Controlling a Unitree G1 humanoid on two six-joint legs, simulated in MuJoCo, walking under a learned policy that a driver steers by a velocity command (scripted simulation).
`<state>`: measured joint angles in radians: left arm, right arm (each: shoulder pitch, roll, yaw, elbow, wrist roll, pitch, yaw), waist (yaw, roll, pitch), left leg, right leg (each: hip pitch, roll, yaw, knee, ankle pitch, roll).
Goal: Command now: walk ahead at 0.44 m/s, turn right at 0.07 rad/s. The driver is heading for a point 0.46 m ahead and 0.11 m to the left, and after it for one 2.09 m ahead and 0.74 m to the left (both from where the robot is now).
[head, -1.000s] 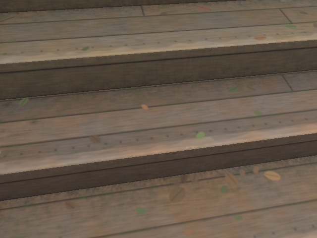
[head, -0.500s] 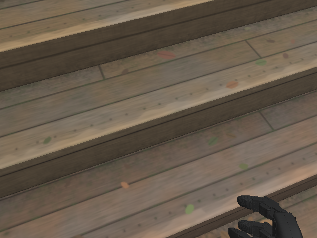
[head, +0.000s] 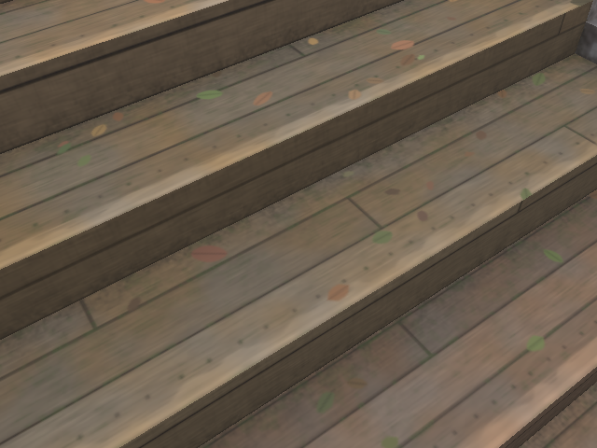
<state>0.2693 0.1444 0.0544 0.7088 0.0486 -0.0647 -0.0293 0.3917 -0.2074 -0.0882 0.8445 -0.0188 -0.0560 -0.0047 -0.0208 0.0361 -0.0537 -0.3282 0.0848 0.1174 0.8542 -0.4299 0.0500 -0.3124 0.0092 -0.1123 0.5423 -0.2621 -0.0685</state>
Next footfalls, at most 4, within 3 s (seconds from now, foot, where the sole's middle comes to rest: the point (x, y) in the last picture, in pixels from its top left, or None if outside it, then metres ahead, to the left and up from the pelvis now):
0.42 left None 0.35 0.09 -0.60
0.92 right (275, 294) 0.72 0.08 -0.44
1.38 left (166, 346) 0.62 0.29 -0.44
2.38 left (62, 183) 0.90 0.50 -0.28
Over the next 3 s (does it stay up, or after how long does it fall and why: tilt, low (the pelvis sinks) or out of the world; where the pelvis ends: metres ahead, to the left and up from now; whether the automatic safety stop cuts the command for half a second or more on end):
stays up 1.10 0.50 0.55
